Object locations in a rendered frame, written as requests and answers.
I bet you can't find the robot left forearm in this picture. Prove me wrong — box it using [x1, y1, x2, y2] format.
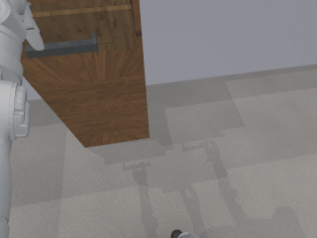
[0, 0, 28, 86]

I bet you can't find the drawer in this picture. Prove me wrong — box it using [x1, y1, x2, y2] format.
[21, 0, 137, 60]

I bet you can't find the handle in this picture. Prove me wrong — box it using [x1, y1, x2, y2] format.
[25, 32, 99, 59]

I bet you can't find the left robot hand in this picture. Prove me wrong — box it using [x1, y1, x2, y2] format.
[23, 4, 45, 51]

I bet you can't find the robot left upper arm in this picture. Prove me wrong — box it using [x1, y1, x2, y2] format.
[0, 80, 31, 238]

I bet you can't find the cabinet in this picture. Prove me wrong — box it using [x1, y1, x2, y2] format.
[20, 0, 150, 148]

